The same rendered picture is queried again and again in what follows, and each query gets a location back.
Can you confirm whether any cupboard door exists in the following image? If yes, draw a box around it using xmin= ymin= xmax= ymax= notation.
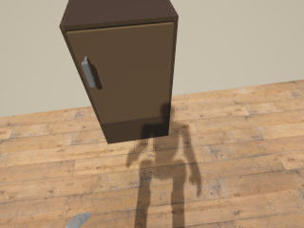
xmin=66 ymin=22 xmax=174 ymax=124

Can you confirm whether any left robot hand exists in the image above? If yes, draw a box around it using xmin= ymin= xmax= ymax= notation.
xmin=66 ymin=212 xmax=91 ymax=228

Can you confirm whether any handle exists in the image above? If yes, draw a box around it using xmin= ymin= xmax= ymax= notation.
xmin=82 ymin=56 xmax=96 ymax=87

